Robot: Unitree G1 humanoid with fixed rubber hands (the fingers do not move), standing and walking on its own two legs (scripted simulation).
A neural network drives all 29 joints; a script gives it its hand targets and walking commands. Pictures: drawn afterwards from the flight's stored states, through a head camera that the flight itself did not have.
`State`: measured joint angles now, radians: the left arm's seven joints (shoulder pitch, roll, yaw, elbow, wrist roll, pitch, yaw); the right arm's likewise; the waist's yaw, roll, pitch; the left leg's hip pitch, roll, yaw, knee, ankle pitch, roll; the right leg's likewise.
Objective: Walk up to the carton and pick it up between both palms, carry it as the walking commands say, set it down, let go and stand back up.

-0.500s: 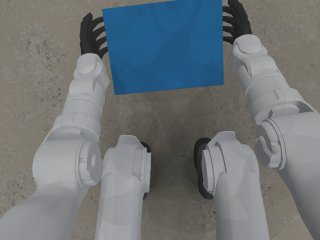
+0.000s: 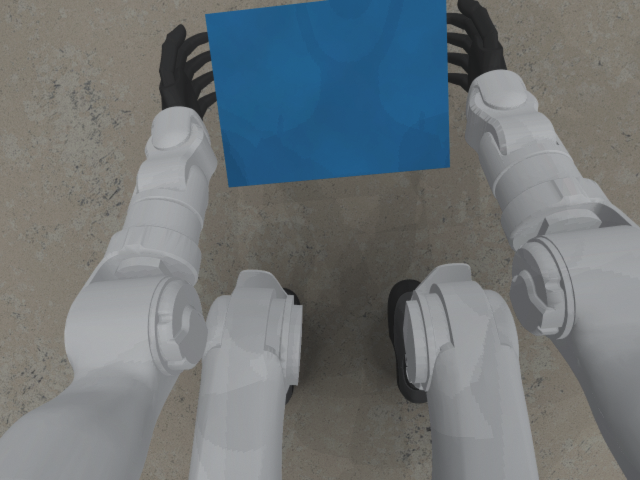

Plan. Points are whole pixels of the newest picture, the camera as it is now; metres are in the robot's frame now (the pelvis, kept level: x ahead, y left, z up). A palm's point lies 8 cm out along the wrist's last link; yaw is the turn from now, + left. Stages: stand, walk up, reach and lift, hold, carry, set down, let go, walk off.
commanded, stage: set down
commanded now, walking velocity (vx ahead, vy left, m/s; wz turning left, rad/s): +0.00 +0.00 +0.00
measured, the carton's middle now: (331, 107) +0.51 +0.00 -0.25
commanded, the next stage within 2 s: none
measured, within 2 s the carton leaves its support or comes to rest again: rests again in 0.38 s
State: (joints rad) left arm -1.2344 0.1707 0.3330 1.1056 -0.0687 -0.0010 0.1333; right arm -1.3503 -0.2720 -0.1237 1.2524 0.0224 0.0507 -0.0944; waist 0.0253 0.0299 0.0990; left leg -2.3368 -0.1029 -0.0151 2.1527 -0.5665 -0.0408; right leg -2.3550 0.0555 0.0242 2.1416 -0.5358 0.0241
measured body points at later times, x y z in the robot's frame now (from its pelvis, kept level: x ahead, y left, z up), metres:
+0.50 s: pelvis +0.00 +0.00 +0.00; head +0.36 -0.01 +0.28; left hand +0.48 +0.17 -0.20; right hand +0.50 -0.17 -0.20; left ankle +0.11 +0.12 -0.34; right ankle +0.11 -0.12 -0.34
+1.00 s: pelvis +0.00 +0.00 +0.00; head +0.35 -0.01 +0.28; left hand +0.48 +0.21 -0.18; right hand +0.51 -0.21 -0.18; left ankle +0.11 +0.11 -0.34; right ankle +0.11 -0.12 -0.34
